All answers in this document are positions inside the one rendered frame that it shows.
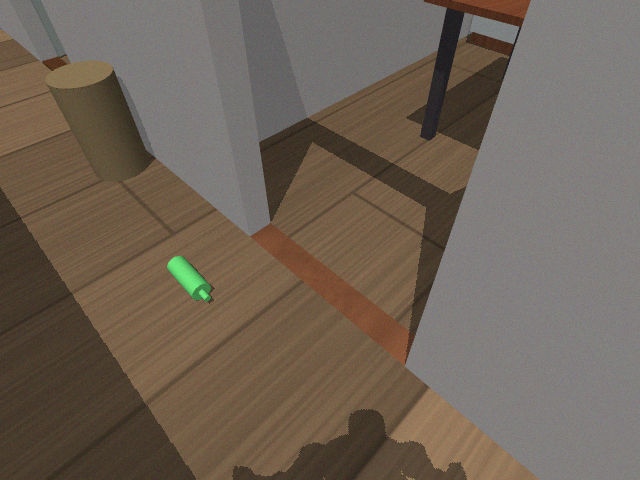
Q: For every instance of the table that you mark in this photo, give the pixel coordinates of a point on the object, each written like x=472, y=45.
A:
x=507, y=11

